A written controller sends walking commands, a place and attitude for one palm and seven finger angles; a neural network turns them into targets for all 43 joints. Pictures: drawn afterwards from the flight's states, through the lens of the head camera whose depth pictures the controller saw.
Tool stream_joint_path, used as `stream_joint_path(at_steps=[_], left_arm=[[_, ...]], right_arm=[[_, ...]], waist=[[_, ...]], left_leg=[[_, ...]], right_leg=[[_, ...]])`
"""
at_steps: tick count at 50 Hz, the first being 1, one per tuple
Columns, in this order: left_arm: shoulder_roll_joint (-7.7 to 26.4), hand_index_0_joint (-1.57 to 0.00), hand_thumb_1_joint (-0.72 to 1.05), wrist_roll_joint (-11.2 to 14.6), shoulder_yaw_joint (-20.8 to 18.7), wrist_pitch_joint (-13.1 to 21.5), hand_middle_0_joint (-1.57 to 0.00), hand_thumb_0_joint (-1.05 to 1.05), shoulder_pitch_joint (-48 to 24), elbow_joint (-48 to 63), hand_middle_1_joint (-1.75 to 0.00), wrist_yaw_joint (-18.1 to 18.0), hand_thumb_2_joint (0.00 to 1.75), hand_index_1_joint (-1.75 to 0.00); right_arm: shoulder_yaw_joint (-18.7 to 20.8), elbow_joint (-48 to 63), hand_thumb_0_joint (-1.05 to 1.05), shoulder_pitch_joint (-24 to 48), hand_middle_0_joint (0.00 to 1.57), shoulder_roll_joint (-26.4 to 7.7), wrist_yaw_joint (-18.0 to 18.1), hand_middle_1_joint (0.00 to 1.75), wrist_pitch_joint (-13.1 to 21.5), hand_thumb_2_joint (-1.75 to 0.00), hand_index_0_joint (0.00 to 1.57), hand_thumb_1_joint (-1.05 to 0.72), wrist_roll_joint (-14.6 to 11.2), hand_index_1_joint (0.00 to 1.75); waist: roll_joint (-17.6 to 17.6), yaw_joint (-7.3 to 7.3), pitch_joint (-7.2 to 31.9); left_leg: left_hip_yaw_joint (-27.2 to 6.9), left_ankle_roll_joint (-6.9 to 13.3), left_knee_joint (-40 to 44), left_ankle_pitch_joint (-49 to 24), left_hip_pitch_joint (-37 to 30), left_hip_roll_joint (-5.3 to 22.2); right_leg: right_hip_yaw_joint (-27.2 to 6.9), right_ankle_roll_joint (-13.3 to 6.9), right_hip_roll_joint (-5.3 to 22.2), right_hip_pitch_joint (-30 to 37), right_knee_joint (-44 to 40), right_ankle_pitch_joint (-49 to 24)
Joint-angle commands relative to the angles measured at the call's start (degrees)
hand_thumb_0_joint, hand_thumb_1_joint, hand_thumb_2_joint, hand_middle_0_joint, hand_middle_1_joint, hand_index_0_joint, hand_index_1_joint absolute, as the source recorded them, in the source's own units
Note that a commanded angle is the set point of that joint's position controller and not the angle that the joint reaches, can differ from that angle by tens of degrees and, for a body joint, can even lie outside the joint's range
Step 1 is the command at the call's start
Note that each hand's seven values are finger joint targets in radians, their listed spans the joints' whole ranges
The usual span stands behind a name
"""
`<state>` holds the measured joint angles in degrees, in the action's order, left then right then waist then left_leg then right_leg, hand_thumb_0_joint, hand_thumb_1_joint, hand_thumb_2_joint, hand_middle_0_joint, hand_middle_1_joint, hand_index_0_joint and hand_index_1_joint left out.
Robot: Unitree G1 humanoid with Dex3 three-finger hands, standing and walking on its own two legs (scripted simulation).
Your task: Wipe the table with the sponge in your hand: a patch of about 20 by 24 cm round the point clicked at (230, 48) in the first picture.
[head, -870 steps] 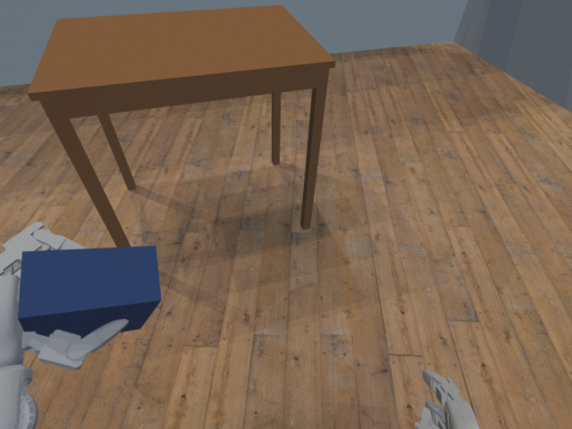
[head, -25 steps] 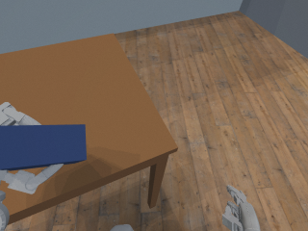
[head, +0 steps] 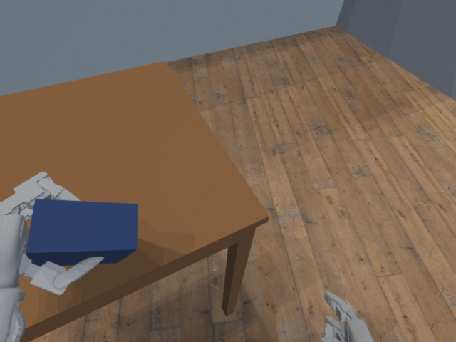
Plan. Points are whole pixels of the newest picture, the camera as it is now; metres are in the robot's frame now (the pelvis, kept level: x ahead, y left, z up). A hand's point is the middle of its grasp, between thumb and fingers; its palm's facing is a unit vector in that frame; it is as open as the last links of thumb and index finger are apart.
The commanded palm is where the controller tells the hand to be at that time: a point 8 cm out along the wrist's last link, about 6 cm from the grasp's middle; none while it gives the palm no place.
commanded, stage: come to a stop and stand still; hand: left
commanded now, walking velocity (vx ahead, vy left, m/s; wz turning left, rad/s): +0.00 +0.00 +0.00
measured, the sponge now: (98, 236) +0.23 +0.20 +0.12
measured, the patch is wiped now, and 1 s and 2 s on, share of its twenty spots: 0.00 0.00 0.00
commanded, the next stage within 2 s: look again from close up in 0.54 s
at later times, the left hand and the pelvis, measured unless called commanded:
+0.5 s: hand (35, 207) +0.24 +0.27 +0.16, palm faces +0.38 -0.85 -0.36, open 9.7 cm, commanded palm +0.18 +0.30 +0.18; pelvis +0.03 +0.02 +0.00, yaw +1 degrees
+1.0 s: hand (23, 221) +0.22 +0.27 +0.17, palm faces +0.41 -0.84 -0.35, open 9.7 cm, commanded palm +0.16 +0.30 +0.18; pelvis +0.01 +0.02 +0.00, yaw +2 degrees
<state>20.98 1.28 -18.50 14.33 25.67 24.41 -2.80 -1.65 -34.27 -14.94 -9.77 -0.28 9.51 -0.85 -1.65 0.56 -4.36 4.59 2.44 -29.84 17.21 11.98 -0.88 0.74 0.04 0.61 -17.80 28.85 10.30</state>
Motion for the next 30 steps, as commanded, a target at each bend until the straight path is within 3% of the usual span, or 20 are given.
stream_joint_path(at_steps=[1,3,5,11,13,18,20,29,30], left_arm=[[13.58,-1.20,0.10,0.90,-11.87,4.21,-1.20,0.00,-14.21,15.64,-1.60,-3.20,1.30,-1.60],[12.74,-1.20,0.10,0.72,-10.86,4.38,-1.20,0.00,-13.64,16.39,-1.60,-3.24,1.30,-1.60],[10.31,-1.20,0.10,0.73,-9.17,4.14,-1.20,0.00,-11.20,15.24,-1.60,-3.17,1.30,-1.60],[7.25,-1.20,0.10,0.85,-6.90,2.83,-1.20,0.00,-5.35,11.01,-1.60,-3.44,1.30,-1.60],[8.60,-1.20,0.10,0.84,-7.94,2.64,-1.20,0.00,-5.60,12.00,-1.60,-3.57,1.30,-1.60],[10.08,-1.20,0.10,0.93,-8.76,2.63,-1.20,0.00,-6.87,17.09,-1.60,-3.89,1.30,-1.60],[10.69,-1.20,0.10,0.86,-9.19,2.49,-1.20,0.00,-6.74,18.21,-1.60,-4.12,1.30,-1.60],[8.71,-1.20,0.10,1.01,-7.30,1.62,-1.20,0.00,-6.68,15.12,-1.60,-4.09,1.30,-1.60],[8.64,-1.20,0.10,0.81,-7.18,1.53,-1.20,0.00,-6.81,15.03,-1.60,-4.13,1.30,-1.60]], right_arm=[[3.29,9.49,0.00,7.25,0.20,-8.37,1.83,0.30,3.74,-0.90,0.20,-0.90,0.36,0.30],[3.35,9.18,0.00,6.95,0.20,-8.40,1.60,0.30,4.37,-0.90,0.20,-0.90,0.41,0.30],[3.41,8.59,0.00,7.20,0.20,-8.23,1.27,0.30,4.70,-0.90,0.20,-0.90,0.34,0.30],[4.05,8.63,0.00,6.06,0.20,-9.05,0.78,0.30,2.63,-0.90,0.20,-0.90,0.33,0.30],[4.38,9.06,0.00,6.52,0.20,-9.26,0.97,0.30,1.82,-0.90,0.20,-0.90,0.25,0.30],[4.54,10.31,0.00,7.46,0.20,-9.09,1.36,0.30,0.70,-0.90,0.20,-0.90,0.20,0.30],[4.27,10.24,0.00,8.47,0.20,-8.72,1.45,0.30,0.73,-0.90,0.20,-0.90,0.07,0.30],[4.44,10.06,0.00,6.94,0.20,-8.89,1.59,0.30,-0.09,-0.90,0.20,-0.90,0.23,0.30],[4.28,9.77,0.00,7.53,0.20,-8.78,1.70,0.30,-0.02,-0.90,0.20,-0.90,0.11,0.30]], waist=[[6.65,0.59,8.43],[9.28,0.89,9.95],[8.82,0.74,10.41],[2.54,0.48,10.35],[2.32,0.39,11.12],[5.73,0.28,12.32],[9.08,0.33,12.03],[5.52,0.31,10.99],[6.81,0.23,10.16]], left_leg=[[-6.90,-0.15,8.38,1.28,5.85,4.36],[-6.72,-0.32,8.16,-2.75,5.06,4.55],[-6.21,-0.81,7.56,-6.92,2.73,4.45],[-6.25,-1.88,6.37,-17.37,1.46,5.44],[-6.05,-2.06,5.50,-20.89,0.47,5.68],[-6.51,-2.86,4.85,-27.86,-1.14,6.09],[-6.29,-3.06,5.23,-28.48,-1.98,6.02],[-7.27,-3.74,6.52,-24.05,0.00,6.60],[-7.12,-3.88,7.28,-23.52,-0.12,6.55]], right_leg=[[-6.08,-2.03,3.62,10.03,-5.54,3.91],[-5.07,-2.03,3.09,12.42,-3.95,-2.10],[-4.55,-2.05,2.97,11.90,-3.51,-6.05],[-2.70,-1.81,3.22,12.90,-2.78,-14.69],[-2.60,-1.80,3.43,13.30,-2.30,-17.94],[-1.55,-2.08,3.40,14.57,-0.82,-20.22],[-1.53,-1.97,3.11,13.75,-0.55,-18.72],[-1.10,-2.11,3.44,14.94,-2.02,-16.13],[-0.90,-1.91,3.06,14.02,-1.89,-14.75]])
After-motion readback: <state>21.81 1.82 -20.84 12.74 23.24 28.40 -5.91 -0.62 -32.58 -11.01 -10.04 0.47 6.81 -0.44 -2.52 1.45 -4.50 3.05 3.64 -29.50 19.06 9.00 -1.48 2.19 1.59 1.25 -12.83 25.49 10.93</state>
